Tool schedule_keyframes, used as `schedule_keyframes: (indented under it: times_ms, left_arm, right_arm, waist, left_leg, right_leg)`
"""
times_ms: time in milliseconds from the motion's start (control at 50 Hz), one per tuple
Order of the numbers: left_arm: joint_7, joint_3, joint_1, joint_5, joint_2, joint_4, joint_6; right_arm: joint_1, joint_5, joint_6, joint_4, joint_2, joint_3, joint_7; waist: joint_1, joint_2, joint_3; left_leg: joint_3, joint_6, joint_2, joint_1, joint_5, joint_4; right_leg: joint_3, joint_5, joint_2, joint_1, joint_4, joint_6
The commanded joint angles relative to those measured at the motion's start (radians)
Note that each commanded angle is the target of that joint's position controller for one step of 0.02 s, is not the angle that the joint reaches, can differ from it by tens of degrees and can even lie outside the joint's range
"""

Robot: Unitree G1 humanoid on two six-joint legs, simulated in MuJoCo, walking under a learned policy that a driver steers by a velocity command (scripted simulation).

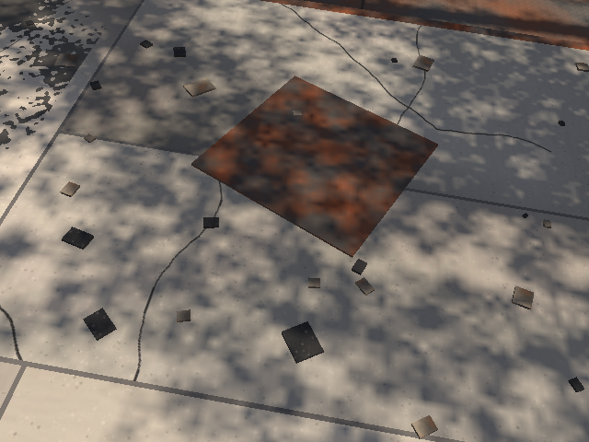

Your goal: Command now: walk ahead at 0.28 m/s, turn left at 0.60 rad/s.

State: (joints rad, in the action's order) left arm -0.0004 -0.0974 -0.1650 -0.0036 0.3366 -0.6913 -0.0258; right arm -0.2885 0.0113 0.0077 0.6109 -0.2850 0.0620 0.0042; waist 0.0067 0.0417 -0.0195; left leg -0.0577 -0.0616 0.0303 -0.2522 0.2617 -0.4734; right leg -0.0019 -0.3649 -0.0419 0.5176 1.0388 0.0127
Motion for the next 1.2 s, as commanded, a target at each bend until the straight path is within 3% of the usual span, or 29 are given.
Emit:
schedule_keyframes:
  times_ms: [20,100,200,260,300,320,340,360,380,420,460,500,580,640,700,760,780,800,820,840,860,880,900,920,960,1020,1100,1160,1200]
  left_arm:
    - [-0.010,-0.022,0.093,0.007,0.085,0.084,-0.050]
    - [-0.015,-0.004,0.149,0.002,0.047,0.083,-0.065]
    - [-0.031,0.003,0.214,-0.015,0.052,0.107,-0.082]
    - [-0.035,-0.008,0.167,-0.022,0.080,0.105,-0.097]
    - [-0.026,-0.023,0.044,-0.014,0.098,0.074,-0.106]
    - [-0.015,-0.037,-0.086,-0.001,0.136,0.060,-0.108]
    - [-0.012,-0.056,-0.199,0.025,0.234,0.039,-0.101]
    - [-0.023,-0.051,-0.213,0.015,0.200,0.025,-0.096]
    - [-0.020,-0.028,-0.168,0.002,0.125,0.037,-0.090]
    - [-0.009,-0.007,-0.103,0.008,0.065,0.043,-0.078]
    - [-0.001,0.002,-0.082,0.016,0.043,0.034,-0.079]
    - [0.000,0.001,-0.093,0.010,0.050,0.015,-0.087]
    - [0.005,-0.006,-0.102,0.010,0.086,-0.019,-0.084]
    - [0.010,-0.008,-0.117,0.003,0.110,-0.040,-0.075]
    - [0.009,-0.012,-0.168,-0.014,0.137,-0.071,-0.063]
    - [0.010,-0.019,-0.191,-0.028,0.178,-0.092,-0.045]
    - [0.012,-0.019,-0.190,-0.028,0.190,-0.096,-0.037]
    - [0.016,-0.011,-0.182,-0.029,0.179,-0.095,-0.033]
    - [0.019,0.014,-0.198,-0.002,0.125,-0.071,-0.040]
    - [-0.001,0.061,-0.335,0.012,-0.009,-0.032,-0.061]
    - [-0.009,0.036,-0.212,-0.025,0.108,-0.040,-0.085]
    - [-0.010,0.027,-0.097,-0.055,0.135,0.004,-0.093]
    - [-0.001,0.033,-0.079,-0.041,0.115,0.006,-0.096]
    - [0.005,0.029,-0.082,-0.016,0.114,-0.006,-0.091]
    - [0.003,0.030,-0.144,-0.009,0.095,-0.029,-0.064]
    - [0.009,0.041,-0.154,0.007,0.048,-0.038,-0.036]
    - [0.001,0.058,-0.032,0.011,0.013,-0.010,-0.038]
    - [-0.010,0.053,0.024,0.005,0.032,0.005,-0.042]
    - [-0.016,0.044,0.038,0.013,0.053,0.014,-0.045]
  right_arm:
    - [0.009,-0.011,0.031,-0.061,-0.164,0.040,-0.020]
    - [-0.028,0.000,0.040,-0.031,-0.187,0.048,-0.027]
    - [-0.068,0.018,0.034,0.003,-0.204,0.055,-0.022]
    - [-0.056,0.017,0.029,0.007,-0.192,0.052,-0.017]
    - [-0.037,0.017,0.025,0.001,-0.145,0.038,-0.018]
    - [-0.019,0.005,0.028,-0.013,-0.093,0.020,-0.017]
    - [-0.057,0.018,0.038,-0.057,-0.028,0.001,-0.024]
    - [-0.094,0.037,0.045,-0.056,-0.110,0.016,-0.028]
    - [-0.061,0.037,0.041,-0.036,-0.167,0.033,-0.026]
    - [0.004,0.016,0.036,-0.032,-0.155,0.035,-0.020]
    - [0.026,0.019,0.031,-0.036,-0.124,0.033,-0.007]
    - [0.045,0.018,0.025,-0.043,-0.088,0.023,-0.001]
    - [0.115,0.011,0.028,-0.063,-0.062,0.009,0.010]
    - [0.215,0.010,0.039,-0.082,-0.040,-0.004,0.032]
    - [0.291,0.015,0.043,-0.108,-0.033,-0.009,0.052]
    - [0.255,0.009,0.043,-0.117,-0.077,0.013,0.058]
    - [0.157,0.007,0.040,-0.096,-0.117,0.035,0.055]
    - [-0.002,0.010,0.035,-0.052,-0.160,0.062,0.043]
    - [-0.159,0.010,0.021,-0.019,-0.231,0.086,0.022]
    - [-0.121,0.010,0.031,-0.021,-0.324,0.088,0.020]
    - [-0.151,0.006,0.041,-0.036,-0.219,0.064,0.024]
    - [-0.087,-0.005,0.051,-0.024,-0.190,0.048,0.028]
    - [-0.014,-0.004,0.057,-0.020,-0.167,0.039,0.029]
    - [0.043,-0.006,0.060,-0.022,-0.131,0.029,0.029]
    - [0.086,-0.019,0.068,-0.016,-0.109,0.020,0.024]
    - [0.111,-0.017,0.081,0.026,-0.130,0.023,0.014]
    - [0.101,-0.019,0.063,0.069,-0.132,0.019,-0.004]
    - [0.063,-0.017,0.049,0.110,-0.143,0.018,-0.006]
    - [0.065,-0.011,0.042,0.131,-0.141,0.015,-0.006]
  waist:
    - [0.015,-0.180,0.016]
    - [0.038,-0.183,-0.001]
    - [0.064,-0.179,-0.022]
    - [0.032,-0.199,-0.006]
    - [-0.036,-0.194,0.041]
    - [-0.099,-0.131,0.131]
    - [-0.098,0.157,0.236]
    - [-0.077,0.237,0.198]
    - [-0.078,0.144,0.091]
    - [-0.060,0.059,0.001]
    - [-0.042,0.077,-0.021]
    - [-0.039,0.072,-0.027]
    - [-0.046,0.037,-0.038]
    - [-0.079,0.022,-0.063]
    - [-0.096,0.013,-0.085]
    - [-0.033,0.048,-0.027]
    - [0.032,0.057,0.038]
    - [0.124,0.037,0.120]
    - [0.179,-0.059,0.232]
    - [0.033,-0.301,0.382]
    - [0.127,-0.161,0.433]
    - [0.120,-0.146,0.250]
    - [0.069,-0.075,0.157]
    - [0.032,-0.066,0.102]
    - [-0.027,-0.088,0.094]
    - [-0.055,-0.090,0.074]
    - [-0.009,-0.114,0.072]
    - [0.019,-0.114,0.077]
    - [0.015,-0.121,0.070]
  left_leg:
    - [-0.344,-0.164,-0.220,0.165,0.175,0.293]
    - [-0.288,-0.152,-0.185,0.122,0.072,0.274]
    - [-0.349,-0.158,-0.192,0.071,0.081,0.224]
    - [-0.412,-0.143,-0.191,0.068,0.050,0.172]
    - [-0.396,-0.100,-0.135,0.014,0.006,0.067]
    - [-0.326,-0.056,-0.078,-0.083,0.021,-0.137]
    - [-0.155,0.017,0.060,-0.368,0.257,-0.477]
    - [-0.138,0.042,0.021,-0.535,0.335,-0.678]
    - [-0.143,0.047,-0.031,-0.577,0.249,-0.756]
    - [-0.101,0.055,-0.082,-0.550,0.108,-0.750]
    - [-0.081,0.058,-0.117,-0.498,0.033,-0.715]
    - [-0.059,0.069,-0.125,-0.507,-0.008,-0.694]
    - [-0.033,0.089,-0.132,-0.527,-0.141,-0.521]
    - [0.032,0.074,-0.121,-0.461,-0.267,-0.329]
    - [0.078,0.039,-0.099,-0.409,-0.254,-0.206]
    - [0.130,-0.030,-0.015,-0.259,-0.124,-0.143]
    - [0.144,-0.061,0.020,-0.122,-0.108,-0.115]
    - [0.143,-0.095,0.047,0.121,-0.181,-0.048]
    - [-0.060,-0.137,-0.096,0.446,-0.214,-0.087]
    - [-0.638,-0.329,-0.381,0.724,-0.034,0.004]
    - [-0.718,-0.314,-0.395,0.692,0.034,0.119]
    - [-0.533,-0.269,-0.364,0.549,-0.168,0.139]
    - [-0.390,-0.237,-0.323,0.391,-0.400,0.130]
    - [-0.280,-0.216,-0.280,0.272,-0.558,0.132]
    - [-0.187,-0.207,-0.247,0.135,-0.679,0.183]
    - [-0.077,-0.210,-0.220,0.040,-0.816,0.222]
    - [0.024,-0.157,-0.155,0.045,-0.757,0.213]
    - [-0.012,-0.148,-0.190,0.108,-0.679,0.183]
    - [-0.046,-0.138,-0.214,0.145,-0.644,0.125]
  right_leg:
    - [-0.042,0.162,-0.010,0.207,-0.072,0.009]
    - [-0.041,0.255,0.029,0.117,-0.317,0.038]
    - [-0.057,0.233,0.055,0.004,-0.481,0.039]
    - [-0.060,0.197,0.063,-0.115,-0.533,0.012]
    - [-0.047,0.227,0.050,-0.325,-0.610,-0.025]
    - [-0.153,0.177,-0.062,-0.530,-0.612,-0.077]
    - [-0.525,-0.069,-0.284,-0.791,-0.713,-0.198]
    - [-0.773,-0.292,-0.376,-0.776,-0.790,-0.257]
    - [-0.663,-0.308,-0.348,-0.692,-0.798,-0.235]
    - [-0.420,-0.065,-0.260,-0.554,-0.811,-0.188]
    - [-0.266,0.112,-0.212,-0.473,-0.846,-0.170]
    - [-0.178,0.226,-0.205,-0.452,-0.867,-0.181]
    - [-0.038,0.402,-0.204,-0.472,-0.884,-0.189]
    - [0.065,0.441,-0.188,-0.470,-0.887,-0.165]
    - [0.107,0.513,-0.214,-0.521,-0.876,-0.154]
    - [0.142,0.957,-0.240,-0.601,-0.738,-0.143]
    - [0.161,1.085,-0.233,-0.602,-0.602,-0.131]
    - [0.193,1.082,-0.206,-0.510,-0.408,-0.105]
    - [0.192,0.701,-0.165,-0.258,-0.105,-0.070]
    - [0.088,-0.221,0.022,0.116,0.249,-0.019]
    - [-0.081,-0.211,0.016,0.183,0.335,-0.025]
    - [-0.067,-0.135,-0.015,0.236,0.331,-0.029]
    - [-0.059,-0.060,-0.059,0.202,0.259,-0.025]
    - [-0.052,-0.032,-0.082,0.154,0.198,-0.013]
    - [-0.052,0.011,-0.097,0.034,0.141,0.008]
    - [-0.022,0.097,-0.076,-0.011,0.006,0.049]
    - [-0.002,0.342,-0.044,-0.060,-0.284,0.048]
    - [-0.018,0.405,-0.023,-0.083,-0.399,0.030]
    - [-0.025,0.345,-0.012,-0.085,-0.446,0.002]
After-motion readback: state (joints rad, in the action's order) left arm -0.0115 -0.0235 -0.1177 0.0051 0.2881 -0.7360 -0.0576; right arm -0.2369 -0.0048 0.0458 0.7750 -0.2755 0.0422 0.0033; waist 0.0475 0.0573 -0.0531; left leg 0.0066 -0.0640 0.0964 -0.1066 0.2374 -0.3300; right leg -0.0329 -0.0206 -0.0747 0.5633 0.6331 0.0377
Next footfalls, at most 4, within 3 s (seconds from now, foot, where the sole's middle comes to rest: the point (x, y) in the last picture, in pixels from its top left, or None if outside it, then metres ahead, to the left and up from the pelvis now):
0.32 right None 0.25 -0.12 -0.78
0.82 left None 0.45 0.23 -0.78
1.26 right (224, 336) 0.72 0.14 -0.78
1.52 left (139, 419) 0.52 0.31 -0.78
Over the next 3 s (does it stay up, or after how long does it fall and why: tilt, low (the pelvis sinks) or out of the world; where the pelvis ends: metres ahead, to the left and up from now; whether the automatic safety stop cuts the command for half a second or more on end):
stays up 0.81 0.36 -0.03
